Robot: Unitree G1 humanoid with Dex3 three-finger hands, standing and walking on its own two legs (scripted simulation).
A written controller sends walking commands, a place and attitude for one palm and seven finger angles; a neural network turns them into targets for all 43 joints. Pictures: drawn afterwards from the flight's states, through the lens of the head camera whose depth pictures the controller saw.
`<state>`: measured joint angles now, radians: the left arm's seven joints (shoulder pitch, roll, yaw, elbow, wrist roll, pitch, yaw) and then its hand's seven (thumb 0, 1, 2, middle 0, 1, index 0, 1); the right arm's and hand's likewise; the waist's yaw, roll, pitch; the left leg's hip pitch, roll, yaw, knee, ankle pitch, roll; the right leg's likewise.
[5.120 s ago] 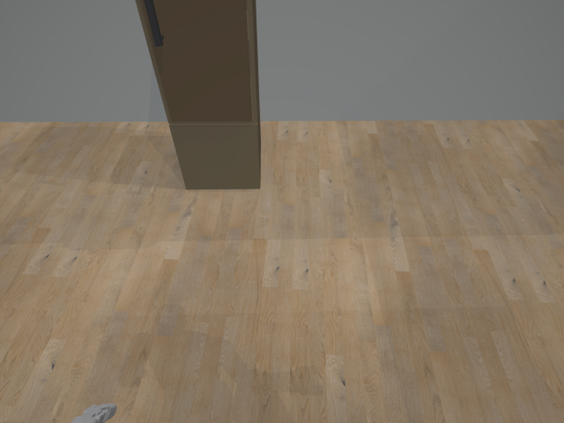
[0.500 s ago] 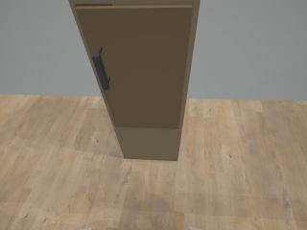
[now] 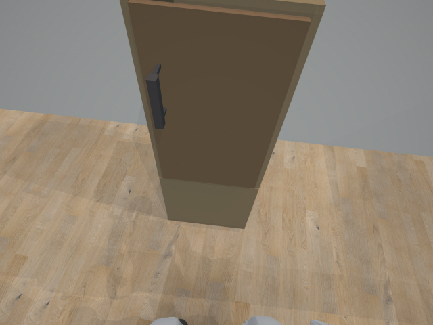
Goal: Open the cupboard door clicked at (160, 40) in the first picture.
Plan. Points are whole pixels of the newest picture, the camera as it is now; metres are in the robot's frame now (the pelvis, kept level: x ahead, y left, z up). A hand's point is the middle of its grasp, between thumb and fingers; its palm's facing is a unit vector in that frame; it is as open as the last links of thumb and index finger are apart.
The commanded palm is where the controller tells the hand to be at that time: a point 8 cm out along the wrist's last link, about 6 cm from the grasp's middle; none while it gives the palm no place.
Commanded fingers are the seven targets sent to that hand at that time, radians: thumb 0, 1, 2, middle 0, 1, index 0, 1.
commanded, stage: come to a stop and stand still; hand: left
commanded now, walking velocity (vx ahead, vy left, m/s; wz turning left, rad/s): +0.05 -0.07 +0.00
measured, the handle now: (158, 97) +0.57 +0.19 +0.06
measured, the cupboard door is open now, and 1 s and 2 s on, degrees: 0 0 0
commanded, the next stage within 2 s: look again from close up in 1.00 s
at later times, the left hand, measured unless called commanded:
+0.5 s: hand out of the picture -0.03 +0.11 -0.15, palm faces +0.08 -0.97 -0.25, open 7.3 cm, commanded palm none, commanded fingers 0.00 0.90 0.90 -0.20 -0.30 -0.20 -0.30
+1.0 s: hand out of the picture -0.01 +0.16 -0.17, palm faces +0.05 -0.98 -0.19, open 7.3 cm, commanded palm none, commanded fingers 0.00 0.90 0.90 -0.20 -0.30 -0.20 -0.30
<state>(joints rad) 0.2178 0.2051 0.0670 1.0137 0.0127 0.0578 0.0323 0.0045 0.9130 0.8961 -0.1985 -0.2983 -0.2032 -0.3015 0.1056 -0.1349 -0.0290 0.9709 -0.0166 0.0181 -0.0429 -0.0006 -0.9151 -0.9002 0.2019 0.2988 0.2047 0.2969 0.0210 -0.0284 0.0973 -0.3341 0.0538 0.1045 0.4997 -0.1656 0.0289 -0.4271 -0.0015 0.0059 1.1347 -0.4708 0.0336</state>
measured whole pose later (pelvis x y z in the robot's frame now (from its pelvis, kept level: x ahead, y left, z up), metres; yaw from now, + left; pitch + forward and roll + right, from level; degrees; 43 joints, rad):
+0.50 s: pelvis -0.02 -0.06 +0.01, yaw +1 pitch +0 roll +3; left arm 0.30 0.11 0.02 1.06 0.02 -0.01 0.03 0.01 0.92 0.90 -0.20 -0.30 -0.21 -0.30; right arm 0.30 -0.22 -0.06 1.10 -0.01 0.06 -0.01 0.01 -0.91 -0.90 0.20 0.30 0.20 0.30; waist 0.01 0.04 0.04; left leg -0.34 0.04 0.03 0.78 -0.37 -0.05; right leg -0.13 -0.04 -0.06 0.41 -0.29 -0.03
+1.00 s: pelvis -0.02 -0.01 +0.00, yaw +0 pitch -1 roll +0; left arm 0.24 0.16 0.01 1.12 0.01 0.01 0.04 0.01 0.92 0.90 -0.20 -0.30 -0.20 -0.30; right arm 0.14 -0.15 -0.01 1.08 0.00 -0.01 -0.04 -0.01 -0.92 -0.90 0.20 0.30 0.20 0.30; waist 0.02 -0.01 0.04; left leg -0.15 0.02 0.09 0.44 -0.28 0.01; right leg -0.11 -0.07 -0.04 0.43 -0.31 0.04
